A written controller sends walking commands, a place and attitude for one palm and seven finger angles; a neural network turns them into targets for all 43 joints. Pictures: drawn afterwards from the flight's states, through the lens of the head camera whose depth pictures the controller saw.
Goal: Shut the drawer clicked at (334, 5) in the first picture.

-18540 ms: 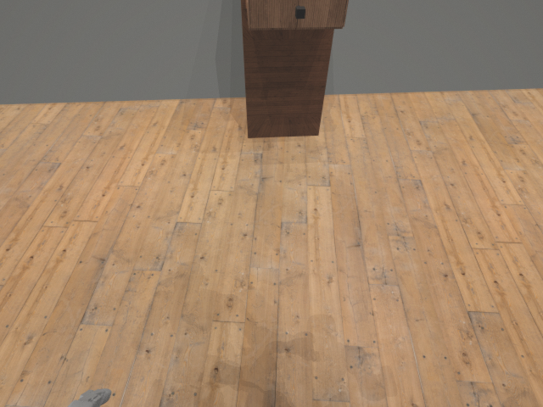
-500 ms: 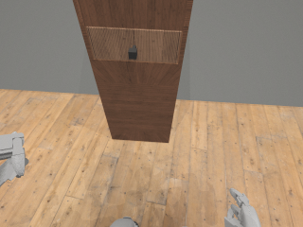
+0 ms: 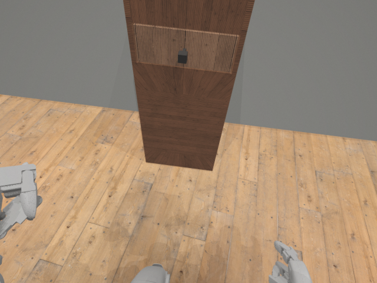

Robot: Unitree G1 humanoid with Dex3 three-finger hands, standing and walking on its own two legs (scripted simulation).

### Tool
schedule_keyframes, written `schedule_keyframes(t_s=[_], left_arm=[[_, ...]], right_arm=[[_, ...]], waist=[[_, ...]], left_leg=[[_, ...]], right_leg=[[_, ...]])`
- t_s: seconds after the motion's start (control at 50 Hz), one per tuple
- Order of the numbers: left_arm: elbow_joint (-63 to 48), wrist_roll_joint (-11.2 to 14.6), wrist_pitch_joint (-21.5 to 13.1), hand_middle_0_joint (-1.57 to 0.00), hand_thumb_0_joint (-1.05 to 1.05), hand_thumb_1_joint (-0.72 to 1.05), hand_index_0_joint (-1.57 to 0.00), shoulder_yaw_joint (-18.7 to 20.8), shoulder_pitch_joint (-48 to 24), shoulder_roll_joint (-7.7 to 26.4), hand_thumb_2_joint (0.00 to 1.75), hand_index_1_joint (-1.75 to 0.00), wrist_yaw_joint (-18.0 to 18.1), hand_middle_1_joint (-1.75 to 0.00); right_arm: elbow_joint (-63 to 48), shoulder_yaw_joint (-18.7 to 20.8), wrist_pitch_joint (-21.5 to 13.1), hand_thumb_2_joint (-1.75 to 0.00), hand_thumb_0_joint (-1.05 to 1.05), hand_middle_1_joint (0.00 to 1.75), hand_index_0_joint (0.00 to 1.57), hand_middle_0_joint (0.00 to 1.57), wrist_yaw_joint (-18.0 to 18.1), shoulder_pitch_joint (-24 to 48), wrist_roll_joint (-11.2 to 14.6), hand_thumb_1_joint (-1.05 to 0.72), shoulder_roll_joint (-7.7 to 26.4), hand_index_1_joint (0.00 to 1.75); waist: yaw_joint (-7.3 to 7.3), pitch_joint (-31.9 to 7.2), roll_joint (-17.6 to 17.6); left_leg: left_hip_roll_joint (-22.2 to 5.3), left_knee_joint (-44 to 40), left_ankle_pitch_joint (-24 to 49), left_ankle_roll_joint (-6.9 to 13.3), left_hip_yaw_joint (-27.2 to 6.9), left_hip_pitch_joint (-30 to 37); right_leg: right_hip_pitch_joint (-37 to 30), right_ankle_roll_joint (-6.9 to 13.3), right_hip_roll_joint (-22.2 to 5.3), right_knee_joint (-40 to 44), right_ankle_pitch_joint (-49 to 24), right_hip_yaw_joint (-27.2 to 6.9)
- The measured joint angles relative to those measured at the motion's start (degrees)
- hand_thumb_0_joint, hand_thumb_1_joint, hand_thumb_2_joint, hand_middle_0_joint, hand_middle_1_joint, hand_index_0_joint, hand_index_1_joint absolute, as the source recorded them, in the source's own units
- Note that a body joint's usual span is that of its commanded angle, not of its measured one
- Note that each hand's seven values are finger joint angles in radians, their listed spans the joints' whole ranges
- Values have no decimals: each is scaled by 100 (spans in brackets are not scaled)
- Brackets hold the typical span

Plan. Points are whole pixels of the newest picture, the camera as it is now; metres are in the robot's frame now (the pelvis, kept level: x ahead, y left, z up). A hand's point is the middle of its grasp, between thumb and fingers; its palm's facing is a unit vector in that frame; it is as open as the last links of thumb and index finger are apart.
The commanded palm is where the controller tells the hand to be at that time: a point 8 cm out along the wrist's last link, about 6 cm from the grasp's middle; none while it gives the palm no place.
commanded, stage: stop stepping back and stand still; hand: left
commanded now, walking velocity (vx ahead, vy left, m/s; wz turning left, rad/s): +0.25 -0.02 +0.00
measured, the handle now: (183, 54) +0.86 +0.12 +0.04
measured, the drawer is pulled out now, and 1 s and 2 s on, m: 0.00 0.00 0.00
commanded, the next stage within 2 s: let the arm hang, fingers relaxed in 0.72 s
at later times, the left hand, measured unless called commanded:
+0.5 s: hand (5, 250) +0.12 +0.24 +0.18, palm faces +0.37 -0.84 -0.40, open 3.2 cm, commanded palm +0.07 +0.28 +0.19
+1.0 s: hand out of the picture +0.10 +0.24 -0.08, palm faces +0.05 -0.94 -0.35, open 3.0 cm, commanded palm none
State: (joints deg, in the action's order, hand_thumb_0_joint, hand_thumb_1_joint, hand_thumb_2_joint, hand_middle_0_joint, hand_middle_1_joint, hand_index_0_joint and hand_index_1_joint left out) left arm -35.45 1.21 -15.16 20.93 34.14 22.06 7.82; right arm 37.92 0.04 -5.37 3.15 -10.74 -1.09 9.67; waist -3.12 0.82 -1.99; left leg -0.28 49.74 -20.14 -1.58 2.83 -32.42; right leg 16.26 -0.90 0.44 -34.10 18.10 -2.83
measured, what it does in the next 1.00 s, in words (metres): steps on the spot: left foot, then right foot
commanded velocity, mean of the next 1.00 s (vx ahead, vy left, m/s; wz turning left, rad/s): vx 0.10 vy -0.01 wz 0.00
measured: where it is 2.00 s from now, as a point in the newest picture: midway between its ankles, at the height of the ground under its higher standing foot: outside the picture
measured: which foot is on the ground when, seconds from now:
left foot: up 0.00-0.04, down 0.06-0.32, up 0.34-0.50, down 0.52-1.00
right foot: down 0.00-0.06, up 0.08-0.30, down 0.32-1.00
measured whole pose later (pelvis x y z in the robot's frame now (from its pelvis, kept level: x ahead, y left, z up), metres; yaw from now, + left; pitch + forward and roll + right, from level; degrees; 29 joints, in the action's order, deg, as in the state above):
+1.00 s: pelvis -0.08 +0.02 -0.01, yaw -2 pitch +0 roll +0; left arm 26.0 -1.8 2.3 4.8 15.0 14.1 1.5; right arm 46.5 0.4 -0.9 -0.6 -10.1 -1.7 14.9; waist 0.5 0.0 2.5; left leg 0.9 38.3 -18.0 1.4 1.8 -20.1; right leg 17.3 1.3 -1.3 -39.0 20.6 4.4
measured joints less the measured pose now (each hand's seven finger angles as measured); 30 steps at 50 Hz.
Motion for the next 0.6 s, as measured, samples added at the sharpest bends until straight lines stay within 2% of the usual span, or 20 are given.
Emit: schedule_keyframes(t_s=[0.04, 0.06, 0.08, 0.12, 0.18, 0.24, 0.28, 0.32, 0.36, 0.4, 0.42, 0.46, 0.52, 0.54, 0.56, 0.6], left_arm=[[-8, 9, 61, -141, 1, 88, -141, 5, 29, -46, 90, -160, 13, -160], [-37, 12, 82, -141, 1, 88, -141, -2, 14, -49, 90, -160, 24, -160], [8, 6, 96, -141, 1, 88, -141, 3, -117, 9, 90, -160, 37, -160], [176, 37, 123, -141, 1, 88, -141, 54, -279, 98, 90, -160, 51, -160], [185, 28, 284, -141, 1, 88, -141, 119, -150, 111, 90, -160, 107, -160], [27, 9, 380, -141, 1, 88, -140, 58, 193, 92, 90, -160, 155, -160], [-38, -1, 434, -141, 1, 88, -140, 1, 369, 118, 90, -160, 166, -160], [-131, 7, 467, -140, 1, 88, -140, 51, 471, 236, 90, -160, 164, -160], [-100, 29, 470, -141, 1, 88, -140, 22, 355, 234, 90, -160, 118, -160], [52, 38, 435, -141, 1, 88, -140, -34, 219, 184, 90, -160, 106, -160], [149, 44, 411, -141, 1, 88, -140, -44, 191, 130, 90, -160, 115, -160], [327, 41, 388, -141, 1, 88, -140, -65, 167, 6, 90, -160, 149, -160], [454, 11, 369, -141, 1, 88, -140, -137, 102, -132, 90, -160, 185, -160], [473, 3, 355, -141, 1, 88, -140, -150, 49, -151, 90, -160, 185, -160], [487, -3, 347, -141, 1, 88, -140, -137, -3, -154, 90, -160, 185, -160], [508, -32, 322, -141, 1, 88, -140, -54, -23, -116, 90, -160, 175, -160]], right_arm=[[-144, -104, -30, -89, 2, 30, 20, 20, 63, -85, 12, -90, 18, 30], [-286, -118, -105, -89, 2, 30, 20, 20, 87, -142, 17, -90, 94, 30], [-317, -90, -180, -89, 2, 30, 20, 20, 117, -101, 23, -90, 79, 30], [-314, -94, -272, -89, 2, 30, 20, 20, 123, 13, 29, -90, -7, 30], [-379, -170, -362, -89, 2, 29, 20, 20, 51, 3, 9, -90, -103, 30], [-464, -235, -342, -89, 1, 30, 20, 20, -9, -163, 4, -90, -128, 30], [-514, -240, -271, -89, 1, 30, 20, 20, 1, -272, -15, -90, -111, 30], [-590, -227, -169, -89, 1, 30, 20, 20, 27, -317, -31, -90, -70, 30], [-446, -155, -55, -89, 1, 30, 20, 20, 49, -226, -45, -89, 62, 30], [-210, -83, 29, -89, 1, 30, 20, 20, 60, -263, -20, -90, 174, 30], [-128, -57, 56, -89, 1, 30, 20, 20, 73, -324, -2, -90, 216, 30], [-35, -14, 57, -89, 1, 30, 20, 20, 124, -484, 25, -90, 290, 30], [-13, 50, -59, -89, 2, 30, 20, 20, 230, -713, 41, -90, 434, 30], [-1, 80, -99, -89, 2, 29, 20, 20, 257, -731, 40, -90, 459, 30], [12, 93, -121, -89, 2, 29, 20, 20, 274, -710, 41, -90, 452, 30], [24, 75, -170, -89, 2, 29, 20, 20, 276, -656, 29, -90, 385, 30]], waist=[[46, -92, -64], [98, -144, 68], [166, -73, 25], [186, 95, -111], [324, 118, -70], [410, -33, 16], [444, -139, 51], [422, -213, -48], [302, -131, 29], [239, -170, 56], [237, -232, 46], [274, -360, 25], [373, -446, 108], [411, -409, 113], [410, -326, 61], [414, -247, -20]], left_leg=[[18, -1030, 363, 71, 45, 725], [-76, -1591, 664, 159, -44, 1032], [-12, -1695, 839, 268, -56, 1022], [58, -1831, 1026, 404, 48, 1085], [-52, -2295, 1320, 423, 81, 1281], [-183, -2666, 1418, 364, 108, 1395], [-206, -2707, 1236, 315, 130, 1342], [-129, -2325, 763, 255, 218, 1031], [-141, -1338, 354, 181, 89, 629], [-96, -450, 151, 147, -35, 434], [-88, -303, 129, 154, -33, 458], [-115, -522, 117, 202, 23, 705], [-223, -1563, 52, 314, 47, 1379], [-213, -1761, 390, 313, 39, 1450], [-175, -1743, 648, 288, 77, 1458], [-130, -1688, 718, 260, 181, 1466]], right_leg=[[58, -64, -26, 110, -131, -54], [159, -88, 58, 52, -141, 2], [274, -90, 12, -141, 42, 8], [482, -72, 27, -722, 589, -74], [582, -49, 155, -1283, 713, 142], [233, 21, 173, -824, 812, 526], [-191, 104, 175, -132, 813, 730], [-530, 316, 122, 696, 670, 627], [-380, 457, 160, 699, -266, 571], [-342, 455, 154, 583, -367, 528], [-347, 426, 131, 569, -329, 500], [-354, 367, 79, 537, -256, 473], [-294, 285, 64, 306, -108, 556], [-240, 253, 36, 150, -28, 586], [-202, 225, -16, -7, 49, 555], [-56, 163, -65, -406, 455, 453]])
